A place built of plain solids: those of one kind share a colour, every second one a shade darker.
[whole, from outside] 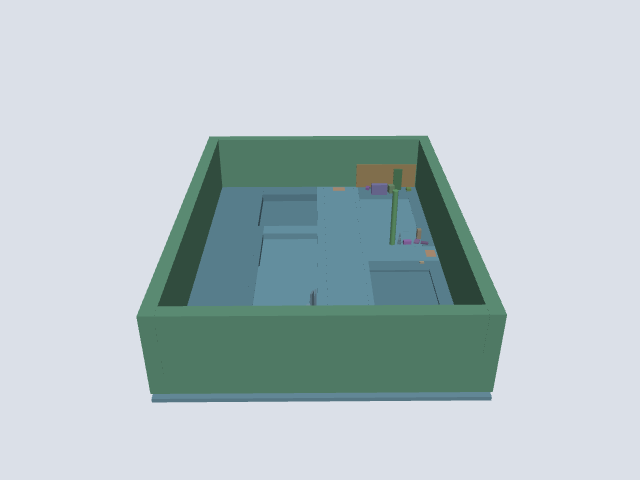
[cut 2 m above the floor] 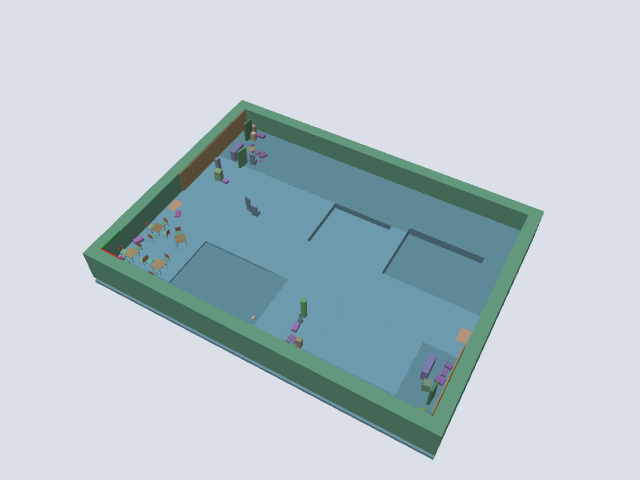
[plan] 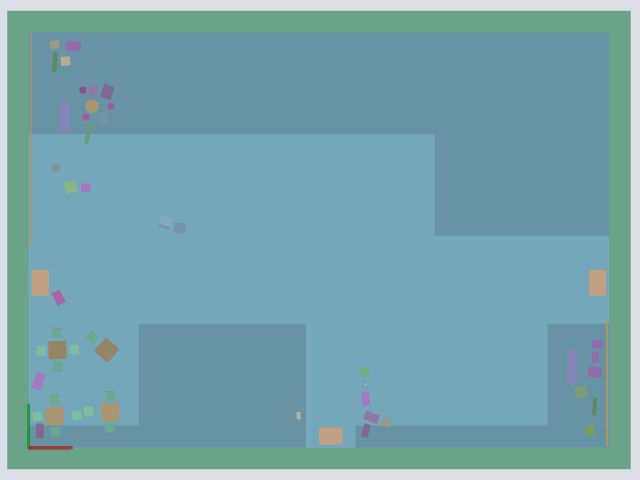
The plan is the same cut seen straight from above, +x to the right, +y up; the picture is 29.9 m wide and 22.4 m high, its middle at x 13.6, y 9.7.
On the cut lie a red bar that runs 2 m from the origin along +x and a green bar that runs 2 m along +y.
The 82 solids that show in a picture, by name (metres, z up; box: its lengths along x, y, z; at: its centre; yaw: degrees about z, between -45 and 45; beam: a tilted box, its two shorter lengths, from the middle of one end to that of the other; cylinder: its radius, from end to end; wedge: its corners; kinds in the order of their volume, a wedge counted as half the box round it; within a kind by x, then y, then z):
{
 "floor_1": {"box": [5.15, 4.74, 1.32], "at": [2.58, 3.42, -0.66]},
 "floor_2": {"box": [12.25, 4.74, 1.32], "at": [6.12, 12.27, -0.66]},
 "floor_3": {"box": [12.95, 1.05, 1.32], "at": [6.47, 0.53, -0.66]},
 "floor_4": {"box": [12.95, 0.41, 1.32], "at": [6.47, 6.0, -0.66]},
 "floor_5": {"box": [6.42, 4.74, 1.15], "at": [8.36, 3.42, -0.74]},
 "floor_6": {"box": [18.95, 0.56, 1.32], "at": [9.47, 14.92, -0.66]},
 "floor_7": {"box": [1.38, 4.74, 1.32], "at": [12.26, 3.42, -0.66]},
 "floor_8": {"box": [27.1, 3.0, 1.0], "at": [13.55, 7.7, -0.5]},
 "floor_9": {"box": [27.1, 0.7, 1.32], "at": [13.55, 9.55, -0.66]},
 "floor_10": {"box": [27.1, 4.2, 1.32], "at": [13.55, 17.3, -0.66]},
 "floor_11": {"box": [2.3, 6.2, 1.0], "at": [14.1, 3.1, -0.5]},
 "floor_12": {"box": [5.3, 4.74, 0.75], "at": [14.9, 12.27, -0.94]},
 "floor_13": {"box": [2.55, 4.74, 1.32], "at": [16.52, 3.42, -0.66]},
 "floor_14": {"box": [1.4, 4.74, 1.32], "at": [18.25, 12.27, -0.66]},
 "floor_15": {"box": [6.42, 4.74, 1.32], "at": [21.01, 3.42, -0.66]},
 "floor_16": {"box": [11.85, 1.05, 1.32], "at": [21.18, 0.53, -0.66]},
 "floor_17": {"box": [11.85, 0.41, 1.32], "at": [21.18, 6.0, -0.66]},
 "floor_18": {"box": [6.42, 5.3, 0.59], "at": [22.16, 12.55, -1.02]},
 "floor_19": {"box": [2.88, 4.74, 1.32], "at": [25.66, 3.42, -0.66]},
 "floor_20": {"box": [1.73, 5.3, 1.32], "at": [26.23, 12.55, -0.66]},
 "wall_1": {"box": [1.0, 19.4, 6.0], "at": [-0.5, 9.7, 2.0]},
 "wall_2": {"box": [29.1, 1.0, 6.0], "at": [13.55, -0.5, 2.0]},
 "wall_3": {"box": [29.1, 1.0, 6.0], "at": [13.55, 19.9, 2.0]},
 "wall_4": {"box": [1.0, 19.4, 6.0], "at": [27.6, 9.7, 2.0]},
 "floor_base_1": {"box": [29.1, 21.4, 0.3], "at": [13.55, 9.7, -1.57]},
 "back_1": {"box": [0.08, 9.88, 2.6], "at": [0.1, 14.37, 1.3]},
 "back_2": {"box": [0.09, 5.88, 2.45], "at": [27.0, 3.03, 1.23]},
 "counter_1": {"box": [0.46, 1.45, 1.07], "at": [1.69, 15.45, 0.54]},
 "counter_2": {"box": [0.45, 1.55, 1.07], "at": [25.37, 3.8, 0.54]},
 "roll_1": {"box": [0.21, 0.95, 2.17], "at": [1.22, 17.99, 1.08], "yaw": -4.4},
 "roll_2": {"box": [0.19, 0.95, 1.87], "at": [2.78, 14.66, 0.94], "yaw": -11.8},
 "roll_3": {"box": [0.19, 0.84, 2.19], "at": [26.41, 1.93, 1.09], "yaw": -4.8},
 "column_asb_1": {"cylinder": 0.23, "from": [15.69, 3.56, 0.0], "to": [15.69, 3.56, 5.0]},
 "display_cube_1": {"box": [0.57, 0.53, 1.06], "at": [1.97, 12.17, 0.53], "yaw": 8.7},
 "display_cube_2": {"box": [0.53, 0.54, 0.77], "at": [25.79, 2.59, 0.39], "yaw": 14.3},
 "crate_1": {"box": [0.44, 0.78, 0.3], "at": [0.46, 3.11, 0.15], "yaw": -19.9},
 "crate_2": {"box": [0.72, 0.44, 0.25], "at": [2.09, 18.75, 0.12], "yaw": 2.2},
 "crate_3": {"box": [0.45, 0.4, 0.22], "at": [2.67, 12.14, 0.11], "yaw": -5.5},
 "crate_4": {"box": [0.37, 0.66, 0.31], "at": [15.73, 2.29, 0.15], "yaw": 5.3},
 "crate_5": {"box": [0.64, 0.5, 0.26], "at": [26.41, 3.53, 0.13], "yaw": -6.1},
 "crate_6": {"box": [0.34, 0.55, 0.2], "at": [26.45, 4.23, 0.1], "yaw": 3.7},
 "crate_7": {"box": [0.53, 0.37, 0.23], "at": [26.54, 4.84, 0.12], "yaw": -9.7},
 "hand_truck_1": {"box": [0.46, 0.5, 0.3], "at": [3.47, 15.37, 0.15], "yaw": 11.4},
 "hand_truck_2": {"box": [0.46, 0.14, 0.9], "at": [3.5, 15.19, 0.75], "yaw": 11.4},
 "hand_truck_3": {"box": [0.51, 0.14, 1.25], "at": [6.32, 10.32, 0.93], "yaw": -17.0},
 "hand_truck_4": {"box": [0.51, 0.55, 0.3], "at": [6.38, 10.52, 0.15], "yaw": -17.0},
 "hand_truck_5": {"box": [0.56, 0.14, 0.82], "at": [7.06, 10.08, 0.7], "yaw": 1.0},
 "hand_truck_6": {"box": [0.56, 0.48, 0.29], "at": [7.06, 10.25, 0.14], "yaw": 1.0},
 "bin_1": {"box": [0.43, 0.38, 0.93], "at": [1.22, 18.82, 0.47], "yaw": 9.0},
 "bin_2": {"box": [0.44, 0.42, 0.81], "at": [1.72, 18.05, 0.41], "yaw": 4.8},
 "bin_3": {"box": [0.41, 0.35, 0.85], "at": [16.68, 1.18, 0.42], "yaw": 0.9},
 "carton_folded_1": {"box": [0.37, 0.7, 0.19], "at": [0.53, 0.79, 0.04], "yaw": 1.7},
 "carton_folded_2": {"box": [0.42, 0.48, 0.18], "at": [3.02, 16.68, 0.04], "yaw": -4.2},
 "carton_folded_3": {"box": [0.51, 0.64, 0.16], "at": [3.68, 16.61, 0.08], "yaw": -17.4},
 "carton_folded_4": {"box": [0.32, 0.63, 0.17], "at": [15.75, 0.81, 0.04], "yaw": -15.6},
 "carton_folded_5": {"box": [0.68, 0.43, 0.17], "at": [16.0, 1.43, 0.04], "yaw": -19.8},
 "brochure_stand_1": {"box": [0.37, 0.33, 1.4], "at": [1.26, 13.07, 0.7], "yaw": 7.9},
 "low_mat_1": {"box": [0.8, 1.2, 0.06], "at": [0.55, 7.7, -0.02]},
 "low_mat_2": {"box": [1.1, 0.8, 0.06], "at": [14.1, 0.55, -0.02]},
 "low_mat_3": {"box": [0.8, 1.2, 0.06], "at": [26.55, 7.7, -0.02]},
 "top_1": {"box": [0.85, 0.85, 0.034], "at": [1.22, 1.49, 0.71], "yaw": 1.1},
 "top_2": {"box": [0.85, 0.85, 0.034], "at": [1.35, 4.56, 0.71], "yaw": 2.0},
 "top_3": {"cylinder": 0.32, "from": [2.96, 15.94, 1.04], "to": [2.96, 15.94, 1.07]},
 "top_4": {"box": [0.85, 0.85, 0.034], "at": [3.65, 4.57, 0.71], "yaw": -41.6},
 "top_5": {"box": [0.85, 0.85, 0.034], "at": [3.81, 1.67, 0.71], "yaw": -1.4},
 "chair_seat_1": {"box": [0.46, 0.44, 0.04], "at": [0.41, 1.47, 0.43], "yaw": 10.9},
 "chair_seat_2": {"box": [0.46, 0.44, 0.04], "at": [0.59, 4.54, 0.43], "yaw": -2.5},
 "chair_seat_3": {"box": [0.44, 0.46, 0.04], "at": [1.2, 2.24, 0.43], "yaw": 4.5},
 "chair_seat_4": {"box": [0.44, 0.46, 0.04], "at": [1.23, 0.73, 0.43], "yaw": 5.7},
 "chair_seat_5": {"box": [0.44, 0.46, 0.04], "at": [1.32, 5.37, 0.43], "yaw": -6.1},
 "chair_seat_6": {"box": [0.44, 0.46, 0.04], "at": [1.37, 3.81, 0.43], "yaw": -1.9},
 "chair_seat_7": {"box": [0.46, 0.44, 0.04], "at": [2.15, 4.59, 0.43], "yaw": 6.7},
 "chair_seat_8": {"box": [0.46, 0.44, 0.04], "at": [2.27, 1.51, 0.43], "yaw": 7.8},
 "chair_seat_9": {"box": [0.46, 0.44, 0.04], "at": [2.79, 1.7, 0.43], "yaw": 1.3},
 "chair_seat_10": {"box": [0.46, 0.44, 0.04], "at": [3.0, 5.15, 0.43], "yaw": -44.7},
 "chair_seat_11": {"box": [0.44, 0.46, 0.04], "at": [3.79, 0.92, 0.43], "yaw": 4.4},
 "chair_seat_12": {"box": [0.44, 0.46, 0.04], "at": [3.83, 2.43, 0.43], "yaw": 0.5},
 "carton_1": {"box": [0.42, 0.45, 0.27], "at": [26.21, 0.79, 0.14], "yaw": 5.7},
 "inway_carton_folded_1": {"box": [0.42, 0.65, 0.15], "at": [1.4, 7.0, 0.03], "yaw": 27.5},
 "stool_high_seat_1": {"cylinder": 0.17, "from": [2.53, 16.7, 0.71], "to": [2.53, 16.7, 0.74]},
 "stool_high_seat_2": {"cylinder": 0.17, "from": [2.68, 15.44, 0.71], "to": [2.68, 15.44, 0.74]},
 "stool_high_seat_3": {"cylinder": 0.17, "from": [3.84, 15.94, 0.71], "to": [3.84, 15.94, 0.74]}
}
